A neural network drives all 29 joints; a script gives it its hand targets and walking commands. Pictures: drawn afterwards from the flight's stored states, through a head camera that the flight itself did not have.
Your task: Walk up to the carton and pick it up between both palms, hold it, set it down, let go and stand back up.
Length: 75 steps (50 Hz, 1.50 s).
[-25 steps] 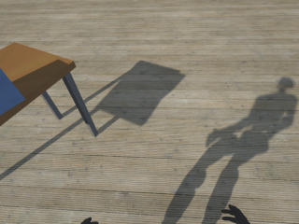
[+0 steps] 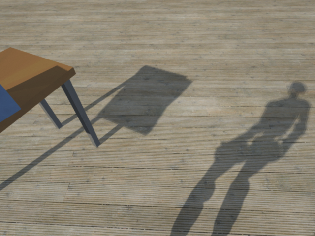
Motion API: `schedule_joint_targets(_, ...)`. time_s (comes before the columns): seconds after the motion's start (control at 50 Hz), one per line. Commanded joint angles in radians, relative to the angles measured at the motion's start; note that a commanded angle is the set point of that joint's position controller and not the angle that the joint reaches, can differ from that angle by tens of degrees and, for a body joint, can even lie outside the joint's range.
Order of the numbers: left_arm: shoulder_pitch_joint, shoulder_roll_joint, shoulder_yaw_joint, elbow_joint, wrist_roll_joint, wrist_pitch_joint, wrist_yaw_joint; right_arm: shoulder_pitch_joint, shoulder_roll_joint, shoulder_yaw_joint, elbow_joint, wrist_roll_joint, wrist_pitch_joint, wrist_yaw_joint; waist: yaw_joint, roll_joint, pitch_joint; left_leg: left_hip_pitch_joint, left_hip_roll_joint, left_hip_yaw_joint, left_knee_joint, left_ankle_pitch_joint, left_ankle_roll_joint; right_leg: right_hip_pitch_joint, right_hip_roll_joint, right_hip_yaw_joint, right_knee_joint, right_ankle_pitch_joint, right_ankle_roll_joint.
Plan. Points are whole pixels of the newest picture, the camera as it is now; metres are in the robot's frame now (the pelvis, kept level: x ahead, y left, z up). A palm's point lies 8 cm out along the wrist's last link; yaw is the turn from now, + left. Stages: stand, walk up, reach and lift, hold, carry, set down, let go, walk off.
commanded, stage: stand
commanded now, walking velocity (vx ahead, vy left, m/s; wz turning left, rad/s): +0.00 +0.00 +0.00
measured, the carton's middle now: out of the picture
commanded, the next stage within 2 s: walk up in 0.14 s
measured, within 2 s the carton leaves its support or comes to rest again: neither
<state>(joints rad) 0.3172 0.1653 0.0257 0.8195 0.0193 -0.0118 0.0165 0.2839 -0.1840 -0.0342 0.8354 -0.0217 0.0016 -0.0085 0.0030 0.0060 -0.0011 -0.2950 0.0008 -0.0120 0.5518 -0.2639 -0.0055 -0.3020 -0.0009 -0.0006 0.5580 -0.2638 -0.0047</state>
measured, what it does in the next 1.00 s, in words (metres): steps to the left, turning left: left foot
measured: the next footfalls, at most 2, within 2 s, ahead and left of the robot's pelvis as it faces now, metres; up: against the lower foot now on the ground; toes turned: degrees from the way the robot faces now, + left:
left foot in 0.72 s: +0.13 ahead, +0.31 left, +0.00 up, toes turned +26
right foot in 1.06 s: +0.32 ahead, +0.17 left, +0.00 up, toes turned +29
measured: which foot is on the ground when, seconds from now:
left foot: down 0.00-0.36, up 0.38-0.70, down 0.72-1.00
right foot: down 0.00-0.72, up 0.74-1.00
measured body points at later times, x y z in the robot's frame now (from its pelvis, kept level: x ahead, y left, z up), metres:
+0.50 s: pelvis +0.02 +0.02 +0.00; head +0.03 +0.03 +0.45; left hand +0.03 +0.30 -0.13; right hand +0.09 -0.24 -0.13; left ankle +0.03 +0.14 -0.67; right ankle +0.02 -0.12 -0.73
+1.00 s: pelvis +0.12 +0.18 -0.01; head +0.14 +0.17 +0.44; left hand +0.13 +0.46 -0.10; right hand +0.25 -0.06 -0.15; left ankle +0.10 +0.29 -0.73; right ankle +0.26 +0.13 -0.70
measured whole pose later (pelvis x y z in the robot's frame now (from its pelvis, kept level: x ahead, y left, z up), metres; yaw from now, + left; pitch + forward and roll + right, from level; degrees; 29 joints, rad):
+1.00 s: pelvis +0.12 +0.18 -0.01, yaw +29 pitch -4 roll +1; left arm 0.27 0.25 0.00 0.64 0.03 -0.06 0.00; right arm 0.40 -0.27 -0.06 0.83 -0.03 0.02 0.03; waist -0.08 0.01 0.08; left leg -0.26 -0.06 -0.04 0.61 -0.29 0.05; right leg -0.48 -0.04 -0.05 0.87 -0.41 -0.03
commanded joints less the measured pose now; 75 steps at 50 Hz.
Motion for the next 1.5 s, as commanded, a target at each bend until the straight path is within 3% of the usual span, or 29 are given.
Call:
schedule_joint_targets(0.0, -0.005, 0.07, 0.023, -0.033, -0.002, -0.009, 0.016, 0.054, -0.061, -0.017, -0.016, -0.002, -0.006, -0.012, -0.022, -0.033, 0.044, 0.008, 0.05, -0.067, -0.096, 0.031, 0.036, -0.029, -0.063, 0.092, -0.141, 0.015, -0.039)
schedule_joint_targets(0.16, 0.043, 0.087, 0.031, 0.021, -0.008, -0.01, 0.011, 0.043, -0.095, -0.026, 0.035, 0.0, -0.018, -0.018, 0.013, 0.065, -0.013, 0.037, 0.06, -0.063, -0.114, 0.101, 0.038, 0.059, -0.063, 0.073, -0.12, 0.106, -0.039)
schedule_joint_targets(0.3, 0.015, 0.092, 0.039, 0.068, -0.006, -0.004, 0.019, 0.056, -0.081, -0.028, 0.088, 0.004, -0.018, -0.023, 0.0, 0.015, 0.042, 0.015, 0.069, -0.08, -0.149, 0.112, 0.045, 0.069, -0.066, 0.07, -0.124, 0.155, -0.034)
schedule_joint_targets(0.32, 0.087, 0.229, 0.084, -0.009, 0.042, -0.024, 0.035, 0.018, -0.214, -0.079, -0.013, -0.018, -0.013, 0.013, 0.042, -0.066, 0.036, -0.31, 0.038, -0.134, 0.051, -0.133, 0.043, 0.351, -0.159, 0.145, -0.123, -0.117, -0.12)
schedule_joint_targets(0.34, 0.177, 0.286, 0.112, 0.023, 0.045, -0.025, 0.054, -0.037, -0.167, -0.067, -0.041, -0.03, -0.002, 0.033, 0.095, -0.208, 0.04, -0.464, -0.008, 0.014, 0.273, -0.285, -0.007, 0.448, -0.378, 0.318, -0.286, -0.268, -0.207)
schedule_joint_targets(0.38, 0.128, 0.261, 0.113, 0.029, 0.047, -0.03, 0.083, -0.06, -0.158, -0.09, -0.045, -0.075, 0.029, 0.053, 0.063, -0.141, 0.118, -0.479, 0.115, -0.013, 0.555, -0.306, -0.048, 0.276, -0.566, 0.403, -0.365, -0.287, -0.275)
schedule_joint_targets(0.44, 0.024, 0.192, 0.087, 0.012, 0.06, -0.066, 0.085, -0.019, -0.148, -0.102, -0.027, -0.067, 0.032, 0.077, 0.002, -0.124, 0.159, -0.382, 0.163, -0.079, 0.545, -0.146, -0.058, 0.171, -0.435, 0.16, -0.364, -0.233, -0.176)
schedule_joint_targets(0.54, 0.014, 0.214, 0.089, -0.003, 0.065, -0.079, 0.071, -0.105, -0.117, -0.052, -0.063, -0.02, 0.037, 0.116, 0.028, -0.135, 0.172, -0.36, 0.183, -0.02, 0.376, -0.05, -0.073, 0.208, -0.395, -0.034, -0.331, -0.132, -0.191)
schedule_joint_targets(0.62, -0.071, 0.315, 0.098, -0.036, 0.093, -0.068, 0.058, -0.013, -0.142, -0.045, -0.046, -0.001, 0.015, 0.124, -0.042, -0.182, 0.123, -0.047, 0.148, 0.076, 0.193, -0.022, -0.023, 0.055, -0.358, -0.185, -0.265, -0.231, -0.164)
schedule_joint_targets(0.66, -0.077, 0.319, 0.091, -0.044, 0.109, -0.049, 0.049, 0.128, -0.168, -0.057, 0.006, -0.006, -0.003, 0.106, -0.105, -0.074, 0.057, 0.163, 0.075, 0.148, 0.107, 0.025, 0.004, -0.013, -0.302, -0.246, -0.039, -0.262, -0.138)
schedule_joint_targets(0.68, -0.06, 0.265, 0.073, -0.044, 0.114, -0.038, 0.044, 0.247, -0.209, -0.085, 0.054, -0.005, -0.01, 0.085, -0.15, 0.094, 0.003, 0.298, 0.01, 0.156, 0.08, 0.013, 0.026, -0.06, -0.221, -0.3, 0.229, -0.15, -0.111)
schedule_joint_targets(0.7, -0.022, 0.183, 0.033, -0.056, 0.098, -0.026, 0.017, 0.293, -0.25, -0.112, 0.066, -0.005, -0.013, 0.059, -0.156, 0.295, 0.037, 0.308, -0.006, 0.01, -0.024, -0.043, 0.056, -0.155, -0.102, -0.275, 0.528, -0.322, -0.083)
schedule_joint_targets(0.72, 0.015, 0.131, 0.008, -0.119, 0.074, -0.016, -0.011, 0.285, -0.337, -0.123, 0.026, 0.01, -0.012, 0.045, -0.119, 0.452, 0.07, 0.301, 0.174, -0.38, -0.131, -0.038, 0.107, -0.334, -0.037, -0.168, 0.708, -0.488, -0.048)
schedule_joint_targets(0.74, 0.009, 0.162, 0.011, -0.157, 0.037, -0.013, -0.022, 0.243, -0.399, -0.123, -0.006, 0.042, -0.002, 0.038, -0.111, 0.371, 0.043, 0.28, 0.257, -0.638, -0.304, -0.178, 0.213, -0.373, -0.025, -0.062, 0.717, -0.472, -0.028)
schedule_joint_targets(0.76, -0.016, 0.175, 0.013, -0.183, 0.012, -0.019, -0.026, 0.192, -0.439, -0.13, -0.025, 0.046, 0.01, 0.031, -0.105, 0.346, 0.056, 0.25, 0.336, -0.732, -0.371, -0.339, 0.294, -0.415, -0.063, -0.021, 0.756, -0.445, -0.014)
schedule_joint_targets(0.82, 0.007, 0.208, 0.009, -0.164, 0.002, -0.057, -0.022, 0.099, -0.318, -0.092, -0.069, 0.005, 0.009, 0.009, -0.063, 0.238, 0.05, 0.178, 0.249, -0.44, -0.209, -0.112, 0.257, -0.347, -0.132, 0.026, 0.581, -0.33, -0.016)
schedule_joint_targets(0.86, 0.051, 0.201, 0.011, -0.17, 0.008, -0.063, -0.017, 0.06, -0.257, -0.069, -0.089, -0.007, -0.002, 0.019, -0.032, 0.17, 0.021, 0.003, 0.218, -0.369, -0.185, -0.06, 0.252, -0.17, -0.104, 0.003, 0.472, -0.326, -0.019)
schedule_joint_targets(0.92, 0.035, 0.181, 0.008, -0.21, 0.015, -0.05, -0.017, 0.022, -0.238, -0.063, -0.101, -0.01, -0.008, 0.034, -0.01, 0.051, 0.051, -0.155, 0.203, -0.374, -0.228, -0.181, 0.248, -0.044, -0.071, 0.0, 0.344, -0.157, -0.029)
schedule_joint_targets(0.98, 0.135, 0.133, 0.006, -0.219, 0.01, -0.053, -0.009, -0.047, -0.246, -0.057, -0.119, -0.008, 0.001, 0.048, 0.066, 0.022, 0.037, -0.388, 0.101, -0.285, -0.112, -0.334, 0.166, 0.265, -0.041, -0.024, 0.132, 0.149, -0.044)
schedule_joint_targets(1.02, 0.233, 0.179, 0.032, -0.196, 0.025, -0.053, 0.01, -0.017, -0.191, -0.037, -0.112, -0.018, 0.012, 0.061, 0.106, -0.083, 0.044, -0.499, 0.004, -0.237, 0.062, -0.492, 0.092, 0.391, -0.038, -0.004, 0.076, 0.035, -0.036)
schedule_joint_targets(1.04, 0.254, 0.23, 0.047, -0.203, 0.039, -0.051, 0.024, 0.04, -0.145, -0.02, -0.117, -0.019, 0.02, 0.067, 0.098, -0.225, 0.031, -0.519, -0.068, -0.156, 0.272, -0.489, 0.052, 0.352, -0.172, 0.189, -0.067, -0.282, -0.055)
schedule_joint_targets(1.06, 0.201, 0.272, 0.052, -0.232, 0.03, -0.046, 0.042, 0.119, -0.131, -0.017, -0.112, -0.024, 0.031, 0.068, 0.049, -0.303, 0.076, -0.474, -0.11, -0.09, 0.58, -0.381, 0.01, 0.171, -0.428, 0.579, -0.332, -0.741, -0.07)
schedule_joint_targets(1.08, 0.119, 0.28, 0.041, -0.229, 0.001, -0.042, 0.065, 0.174, -0.175, -0.028, -0.093, -0.041, 0.038, 0.067, -0.009, -0.173, 0.215, -0.464, -0.063, -0.112, 0.675, -0.299, -0.022, 0.003, -0.49, 0.666, -0.438, -0.851, -0.062)
schedule_joint_targets(1.1, 0.069, 0.305, 0.048, -0.221, -0.008, -0.041, 0.07, 0.144, -0.212, -0.039, -0.115, -0.047, 0.041, 0.071, -0.023, -0.234, 0.26, -0.489, -0.019, -0.088, 0.726, -0.302, -0.033, -0.057, -0.519, 0.712, -0.49, -0.921, -0.145)
schedule_joint_targets(1.12, 0.059, 0.265, 0.039, -0.207, -0.013, -0.053, 0.061, 0.098, -0.216, -0.037, -0.117, -0.053, 0.038, 0.07, -0.011, -0.189, 0.33, -0.541, 0.02, -0.089, 0.727, -0.265, -0.039, -0.08, -0.494, 0.656, -0.47, -0.859, -0.183)
schedule_joint_targets(1.24, 0.162, 0.189, 0.006, -0.104, 0.025, -0.124, 0.031, 0.068, -0.144, -0.019, -0.068, -0.03, -0.005, 0.082, 0.008, -0.061, 0.124, -0.405, 0.018, -0.086, 0.612, 0.046, -0.044, 0.157, -0.314, 0.086, -0.313, -0.004, -0.125)
schedule_joint_targets(1.32, 0.182, 0.202, 0.015, -0.089, 0.044, -0.118, 0.014, -0.065, -0.101, 0.003, -0.104, -0.021, 0.0, 0.087, 0.026, -0.162, 0.088, -0.414, 0.035, -0.014, 0.41, 0.101, -0.049, 0.262, -0.307, -0.092, -0.264, 0.244, -0.14)
schedule_joint_targets(1.42, 0.201, 0.252, 0.02, -0.083, 0.054, -0.086, 0.007, -0.109, -0.093, 0.013, -0.113, -0.034, -0.02, 0.087, 0.029, -0.171, 0.092, -0.203, 0.045, 0.074, 0.114, 0.138, -0.005, 0.219, -0.316, -0.226, -0.21, 0.252, -0.137)
schedule_joint_targets(1.48, 0.196, 0.279, 0.017, -0.083, 0.056, -0.049, 0.005, 0.051, -0.144, -0.014, -0.063, -0.045, -0.031, 0.062, -0.05, -0.04, 0.023, 0.095, -0.018, 0.092, -0.031, 0.168, 0.042, 0.131, -0.311, -0.266, 0.063, 0.246, -0.105)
